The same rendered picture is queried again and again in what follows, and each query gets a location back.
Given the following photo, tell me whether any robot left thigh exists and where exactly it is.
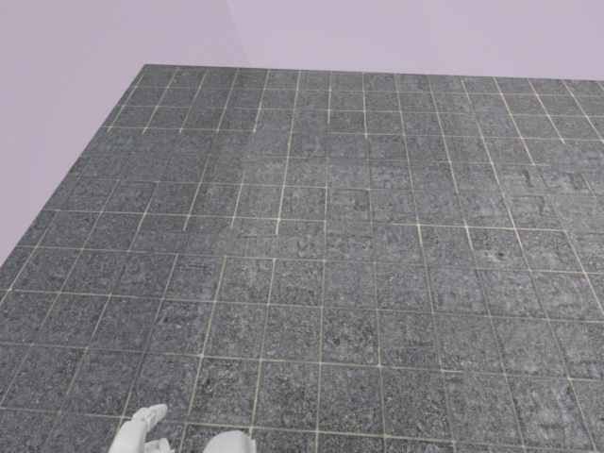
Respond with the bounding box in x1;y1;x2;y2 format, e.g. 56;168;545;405
202;430;257;453

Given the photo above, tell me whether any robot left hand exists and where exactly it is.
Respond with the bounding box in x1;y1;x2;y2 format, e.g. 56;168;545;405
108;404;175;453

